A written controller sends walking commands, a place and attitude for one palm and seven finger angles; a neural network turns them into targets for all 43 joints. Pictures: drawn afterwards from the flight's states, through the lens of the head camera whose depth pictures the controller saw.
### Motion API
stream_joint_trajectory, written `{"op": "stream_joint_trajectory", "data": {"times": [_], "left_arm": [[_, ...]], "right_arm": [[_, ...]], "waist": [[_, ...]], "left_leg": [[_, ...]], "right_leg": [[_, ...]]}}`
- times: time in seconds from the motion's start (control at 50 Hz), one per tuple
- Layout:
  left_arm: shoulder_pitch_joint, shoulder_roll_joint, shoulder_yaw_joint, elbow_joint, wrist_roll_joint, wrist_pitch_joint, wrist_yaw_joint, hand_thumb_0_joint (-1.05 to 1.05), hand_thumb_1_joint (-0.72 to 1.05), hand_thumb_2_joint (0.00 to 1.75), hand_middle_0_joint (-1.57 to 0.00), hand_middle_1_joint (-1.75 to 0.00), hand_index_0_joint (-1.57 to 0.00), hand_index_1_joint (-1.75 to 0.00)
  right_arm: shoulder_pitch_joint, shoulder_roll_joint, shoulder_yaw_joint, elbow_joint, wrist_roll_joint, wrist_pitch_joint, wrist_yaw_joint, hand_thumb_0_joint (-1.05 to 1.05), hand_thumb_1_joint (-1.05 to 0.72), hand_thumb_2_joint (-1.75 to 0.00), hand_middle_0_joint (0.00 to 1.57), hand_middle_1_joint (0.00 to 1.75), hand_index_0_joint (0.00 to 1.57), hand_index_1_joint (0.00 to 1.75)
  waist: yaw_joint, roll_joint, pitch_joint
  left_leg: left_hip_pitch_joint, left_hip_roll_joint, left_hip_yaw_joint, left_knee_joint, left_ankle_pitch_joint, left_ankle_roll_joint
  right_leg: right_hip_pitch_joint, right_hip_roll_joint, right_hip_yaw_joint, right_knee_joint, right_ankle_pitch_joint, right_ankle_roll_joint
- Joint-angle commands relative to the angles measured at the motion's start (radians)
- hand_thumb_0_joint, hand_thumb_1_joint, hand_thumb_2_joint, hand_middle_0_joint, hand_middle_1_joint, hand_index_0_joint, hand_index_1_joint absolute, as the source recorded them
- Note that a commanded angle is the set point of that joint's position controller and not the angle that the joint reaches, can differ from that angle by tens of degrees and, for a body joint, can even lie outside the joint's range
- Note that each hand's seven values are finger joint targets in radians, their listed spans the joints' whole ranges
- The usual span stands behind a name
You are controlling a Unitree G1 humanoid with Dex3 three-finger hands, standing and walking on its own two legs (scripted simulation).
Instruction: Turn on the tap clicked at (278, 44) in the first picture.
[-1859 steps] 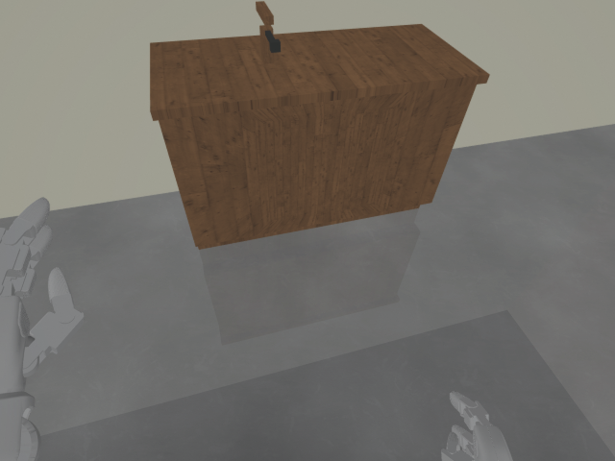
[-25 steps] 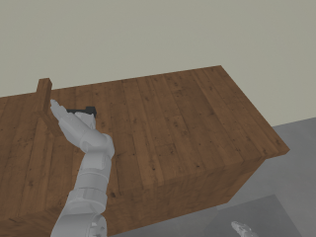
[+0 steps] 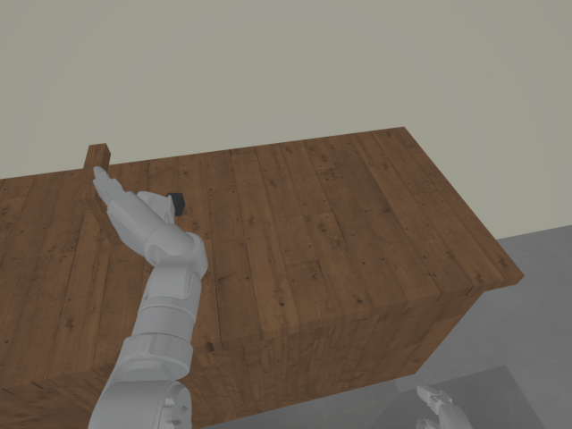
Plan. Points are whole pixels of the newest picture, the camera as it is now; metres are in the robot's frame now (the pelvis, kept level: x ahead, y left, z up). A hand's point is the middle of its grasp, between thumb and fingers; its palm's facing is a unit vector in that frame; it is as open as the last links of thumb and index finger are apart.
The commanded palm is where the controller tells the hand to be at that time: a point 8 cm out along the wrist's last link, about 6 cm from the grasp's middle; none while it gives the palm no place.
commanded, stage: lift the hand up off the lever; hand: left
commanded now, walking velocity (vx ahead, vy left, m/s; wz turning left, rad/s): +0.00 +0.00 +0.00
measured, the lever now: (174, 204) +0.45 +0.22 +0.05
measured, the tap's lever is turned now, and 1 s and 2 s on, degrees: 75 75 75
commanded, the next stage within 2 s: draw the hand back beside the body in 0.82 s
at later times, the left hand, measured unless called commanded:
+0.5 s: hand (166, 202) +0.39 +0.20 +0.12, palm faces +0.77 -0.63 -0.06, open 7.8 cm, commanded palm +0.34 +0.21 +0.13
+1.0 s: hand (185, 199) +0.39 +0.17 +0.13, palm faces +0.67 -0.74 -0.09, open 7.8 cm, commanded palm +0.33 +0.21 +0.14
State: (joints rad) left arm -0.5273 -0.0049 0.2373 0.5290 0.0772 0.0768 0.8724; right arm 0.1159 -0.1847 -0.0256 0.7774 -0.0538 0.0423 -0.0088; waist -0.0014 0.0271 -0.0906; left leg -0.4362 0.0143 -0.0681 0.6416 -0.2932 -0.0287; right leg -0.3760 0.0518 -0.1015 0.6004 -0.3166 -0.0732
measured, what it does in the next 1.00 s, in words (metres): stands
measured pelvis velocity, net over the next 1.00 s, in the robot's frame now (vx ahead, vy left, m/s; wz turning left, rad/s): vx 0.01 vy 0.00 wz -0.02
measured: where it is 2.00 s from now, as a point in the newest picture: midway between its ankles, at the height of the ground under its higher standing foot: outside the picture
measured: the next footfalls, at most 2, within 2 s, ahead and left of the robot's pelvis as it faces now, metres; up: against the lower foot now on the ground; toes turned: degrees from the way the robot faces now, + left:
none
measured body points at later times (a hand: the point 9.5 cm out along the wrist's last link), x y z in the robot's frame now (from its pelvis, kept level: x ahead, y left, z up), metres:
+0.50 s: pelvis +0.01 +0.01 +0.01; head +0.01 +0.00 +0.46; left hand +0.35 +0.23 +0.13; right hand +0.19 -0.22 -0.10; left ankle +0.02 +0.14 -0.72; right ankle +0.00 -0.07 -0.72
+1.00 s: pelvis +0.01 +0.00 +0.01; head +0.01 -0.01 +0.46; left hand +0.35 +0.21 +0.14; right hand +0.19 -0.22 -0.10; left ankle +0.02 +0.14 -0.72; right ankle +0.00 -0.07 -0.72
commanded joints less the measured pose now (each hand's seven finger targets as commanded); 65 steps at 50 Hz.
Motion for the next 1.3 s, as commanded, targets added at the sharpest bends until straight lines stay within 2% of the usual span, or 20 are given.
{"op": "stream_joint_trajectory", "data": {"times": [0.0,0.06,0.1,0.28,0.36,0.4,0.6,0.78,0.9,0.92,0.94,0.98,1.04,1.1,1.12,1.14,1.18,1.2,1.22,1.28], "left_arm": [[-0.392,0.111,-0.027,-0.163,0.005,-0.028,-0.018,0.00,0.90,0.90,-0.15,-0.15,-0.15,-0.15],[-0.409,0.087,-0.046,-0.181,-0.016,-0.016,-0.023,0.00,0.90,0.90,-0.15,-0.15,-0.15,-0.15],[-0.375,0.160,0.026,-0.203,-0.013,-0.016,-0.017,0.00,0.90,0.90,-0.15,-0.15,-0.15,-0.15],[-0.327,0.071,-0.082,-0.402,0.015,0.011,-0.027,0.00,0.90,0.90,-0.15,-0.15,-0.15,-0.15],[-0.282,0.034,-0.109,-0.380,-0.019,0.055,-0.044,0.00,0.90,0.90,-0.15,-0.15,-0.15,-0.15],[-0.293,0.087,-0.061,-0.362,-0.027,0.074,-0.045,0.00,0.90,0.90,-0.15,-0.15,-0.15,-0.15],[-0.391,0.084,-0.078,-0.408,0.008,0.084,-0.023,0.00,0.90,0.90,-0.15,-0.15,-0.15,-0.15],[-0.359,0.005,-0.129,-0.336,-0.012,0.119,-0.032,0.00,0.90,0.90,-0.15,-0.15,-0.15,-0.15],[-0.382,0.091,-0.060,-0.405,0.006,0.095,-0.010,0.00,0.90,0.90,-0.15,-0.15,-0.15,-0.15],[-0.314,0.051,-0.271,-0.516,0.049,0.075,-0.173,0.00,0.90,0.90,-0.15,-0.15,-0.15,-0.15],[-0.283,0.143,-0.175,-0.548,0.024,0.059,-0.239,0.00,0.90,0.90,-0.15,-0.16,-0.15,-0.16],[-0.190,0.199,-0.148,-0.623,-0.002,0.039,-0.322,0.00,0.90,0.90,-0.15,-0.16,-0.15,-0.16],[0.036,0.264,-0.103,-0.592,-0.079,0.020,-0.489,0.00,0.90,0.90,-0.16,-0.17,-0.16,-0.17],[0.139,0.307,0.002,-0.599,-0.187,0.067,-0.538,0.00,0.90,0.90,-0.16,-0.18,-0.16,-0.18],[0.270,0.482,0.017,-0.533,-0.141,0.016,-0.604,0.00,0.90,0.90,-0.16,-0.18,-0.16,-0.18],[0.289,0.475,0.025,-0.551,-0.158,-0.020,-0.644,0.00,0.90,0.90,-0.16,-0.19,-0.16,-0.19],[0.244,0.471,-0.019,-0.669,-0.162,-0.077,-0.689,0.00,0.90,0.90,-0.16,-0.19,-0.16,-0.19],[0.200,0.487,-0.017,-0.738,-0.159,-0.106,-0.701,0.00,0.90,0.90,-0.16,-0.19,-0.16,-0.19],[0.170,0.482,-0.043,-0.795,-0.152,-0.131,-0.709,0.00,0.90,0.90,-0.17,-0.20,-0.17,-0.20],[0.130,0.452,-0.107,-0.878,-0.144,-0.186,-0.716,0.00,0.90,0.90,-0.17,-0.21,-0.17,-0.21]], "right_arm": [[-0.113,-0.127,-0.036,-0.122,0.009,-0.038,-0.020,0.00,-0.90,-0.90,0.20,0.30,0.20,0.30],[-0.115,-0.125,-0.030,-0.132,0.011,-0.042,-0.020,0.00,-0.90,-0.90,0.20,0.30,0.20,0.30],[-0.111,-0.129,-0.034,-0.131,0.009,-0.037,-0.023,0.00,-0.90,-0.90,0.20,0.30,0.20,0.30],[-0.115,-0.120,-0.042,-0.155,0.005,-0.038,-0.003,0.00,-0.90,-0.90,0.20,0.30,0.20,0.30],[-0.145,-0.123,-0.035,-0.158,0.014,-0.037,-0.011,0.00,-0.90,-0.90,0.20,0.30,0.20,0.30],[-0.157,-0.128,-0.033,-0.144,0.020,-0.032,-0.019,0.00,-0.90,-0.90,0.20,0.30,0.20,0.30],[-0.184,-0.109,-0.026,-0.125,0.013,-0.051,-0.015,0.00,-0.90,-0.90,0.20,0.30,0.20,0.30],[-0.190,-0.107,-0.021,-0.131,0.020,-0.045,-0.014,0.00,-0.90,-0.90,0.20,0.30,0.20,0.30],[-0.192,-0.110,-0.028,-0.128,0.013,-0.047,-0.013,0.00,-0.90,-0.90,0.20,0.30,0.20,0.30],[-0.142,-0.134,-0.029,-0.154,0.022,-0.022,-0.029,0.00,-0.90,-0.90,0.20,0.30,0.20,0.30],[-0.132,-0.132,-0.035,-0.180,0.036,-0.014,-0.046,0.00,-0.90,-0.90,0.20,0.30,0.20,0.30],[-0.131,-0.124,-0.026,-0.211,0.044,-0.005,-0.065,0.00,-0.90,-0.90,0.20,0.30,0.20,0.30],[-0.127,-0.121,-0.004,-0.243,0.068,0.018,-0.087,0.00,-0.90,-0.90,0.20,0.30,0.20,0.30],[-0.181,-0.118,0.013,-0.274,0.092,0.019,-0.109,0.00,-0.90,-0.90,0.20,0.30,0.20,0.30],[-0.106,-0.124,0.014,-0.258,0.076,0.018,-0.086,0.00,-0.90,-0.90,0.20,0.30,0.20,0.30],[-0.117,-0.122,0.013,-0.281,0.086,0.016,-0.078,0.00,-0.90,-0.90,0.20,0.30,0.20,0.30],[-0.137,-0.122,0.013,-0.302,0.090,-0.009,-0.073,0.00,-0.90,-0.90,0.20,0.30,0.20,0.30],[-0.143,-0.122,0.012,-0.301,0.092,-0.022,-0.069,0.00,-0.90,-0.90,0.20,0.30,0.20,0.30],[-0.136,-0.122,0.015,-0.303,0.089,-0.042,-0.065,0.00,-0.90,-0.90,0.20,0.30,0.20,0.30],[-0.132,-0.132,0.014,-0.296,0.082,-0.101,-0.062,0.00,-0.90,-0.90,0.20,0.30,0.20,0.30]], "waist": [[-0.005,-0.063,-0.235],[-0.005,-0.092,-0.243],[0.021,-0.086,-0.273],[0.019,-0.019,-0.329],[0.017,-0.078,-0.251],[0.025,-0.070,-0.216],[0.034,-0.008,-0.264],[0.026,-0.071,-0.230],[0.049,-0.040,-0.289],[-0.016,-0.082,-0.319],[0.008,-0.070,-0.344],[0.032,-0.034,-0.364],[0.043,-0.100,-0.223],[0.081,-0.117,-0.120],[0.044,-0.155,-0.047],[0.058,-0.149,-0.044],[0.049,-0.074,-0.031],[0.046,0.083,-0.020],[0.036,0.152,-0.028],[0.017,0.153,-0.043]], "left_leg": [[0.121,-0.006,0.044,-0.067,0.154,0.043],[0.133,-0.007,0.050,-0.073,0.163,0.047],[0.140,-0.008,0.047,-0.079,0.210,0.046],[0.238,0.007,0.059,-0.050,0.425,0.029],[0.217,0.004,0.054,-0.076,0.367,0.030],[0.217,0.004,0.047,-0.101,0.329,0.028],[0.262,0.008,0.043,-0.108,0.317,0.016],[0.245,0.008,0.048,-0.114,0.314,0.021],[0.251,0.007,0.048,-0.101,0.355,0.019],[0.298,-0.003,0.064,-0.106,0.384,0.039],[0.312,-0.002,0.071,-0.105,0.420,0.051],[0.327,-0.008,0.077,-0.115,0.451,0.058],[0.284,-0.001,0.076,-0.152,0.364,0.064],[0.259,-0.006,0.080,-0.183,0.258,0.067],[0.261,0.019,0.064,-0.217,0.217,0.068],[0.253,0.017,0.068,-0.223,0.212,0.071],[0.291,0.017,0.073,-0.230,0.201,0.075],[0.333,0.013,0.079,-0.235,0.199,0.072],[0.363,0.011,0.077,-0.240,0.192,0.067],[0.431,0.013,0.064,-0.253,0.190,0.067]], "right_leg": [[0.110,-0.073,0.067,-0.155,0.144,0.049],[0.126,-0.080,0.071,-0.170,0.167,0.057],[0.169,-0.077,0.072,-0.160,0.229,0.054],[0.200,-0.074,0.048,-0.101,0.441,0.039],[0.190,-0.076,0.043,-0.132,0.380,0.044],[0.187,-0.075,0.047,-0.160,0.314,0.041],[0.172,-0.071,0.049,-0.167,0.250,0.039],[0.174,-0.078,0.046,-0.178,0.273,0.042],[0.201,-0.075,0.053,-0.160,0.315,0.040],[0.225,-0.078,0.085,-0.102,0.429,0.039],[0.257,-0.077,0.090,-0.103,0.497,0.036],[0.318,-0.078,0.100,-0.097,0.570,0.043],[0.320,-0.072,0.109,-0.137,0.533,0.052],[0.327,-0.072,0.122,-0.216,0.412,0.064],[0.311,-0.103,0.133,-0.235,0.407,0.080],[0.323,-0.102,0.137,-0.239,0.398,0.078],[0.303,-0.100,0.149,-0.268,0.344,0.069],[0.276,-0.100,0.152,-0.293,0.299,0.057],[0.269,-0.094,0.145,-0.303,0.267,0.049],[0.255,-0.083,0.141,-0.338,0.236,0.041]]}}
